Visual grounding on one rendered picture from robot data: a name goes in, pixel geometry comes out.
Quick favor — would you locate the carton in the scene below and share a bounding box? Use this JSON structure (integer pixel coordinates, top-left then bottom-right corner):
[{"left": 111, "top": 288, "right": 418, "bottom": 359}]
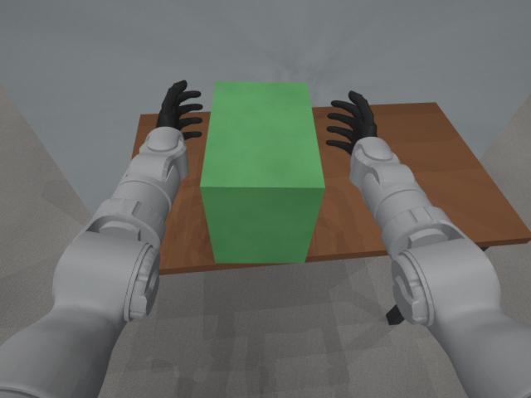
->
[{"left": 200, "top": 81, "right": 325, "bottom": 264}]

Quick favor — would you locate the robot left hand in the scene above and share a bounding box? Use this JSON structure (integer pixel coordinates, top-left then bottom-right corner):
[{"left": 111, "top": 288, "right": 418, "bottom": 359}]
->
[{"left": 156, "top": 80, "right": 203, "bottom": 140}]

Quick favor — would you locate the left robot upper arm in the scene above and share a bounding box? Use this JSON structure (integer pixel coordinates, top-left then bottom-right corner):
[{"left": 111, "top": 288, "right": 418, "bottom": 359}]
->
[{"left": 0, "top": 231, "right": 160, "bottom": 398}]

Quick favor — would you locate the robot right forearm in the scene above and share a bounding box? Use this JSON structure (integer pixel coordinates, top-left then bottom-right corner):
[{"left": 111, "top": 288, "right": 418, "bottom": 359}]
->
[{"left": 349, "top": 137, "right": 501, "bottom": 304}]

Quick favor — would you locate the table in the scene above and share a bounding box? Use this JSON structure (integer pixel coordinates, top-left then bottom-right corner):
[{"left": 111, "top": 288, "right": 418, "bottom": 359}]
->
[{"left": 131, "top": 102, "right": 531, "bottom": 325}]

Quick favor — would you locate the robot right hand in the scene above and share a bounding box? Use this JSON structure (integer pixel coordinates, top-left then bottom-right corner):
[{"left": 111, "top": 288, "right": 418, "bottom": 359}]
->
[{"left": 326, "top": 91, "right": 378, "bottom": 155}]

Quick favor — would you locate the right robot upper arm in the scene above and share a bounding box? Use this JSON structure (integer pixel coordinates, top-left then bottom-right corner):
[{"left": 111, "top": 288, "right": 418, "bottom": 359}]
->
[{"left": 391, "top": 238, "right": 531, "bottom": 398}]

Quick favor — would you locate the robot left forearm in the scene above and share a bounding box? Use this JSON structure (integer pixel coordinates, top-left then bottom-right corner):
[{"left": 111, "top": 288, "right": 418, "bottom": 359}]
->
[{"left": 52, "top": 127, "right": 189, "bottom": 302}]

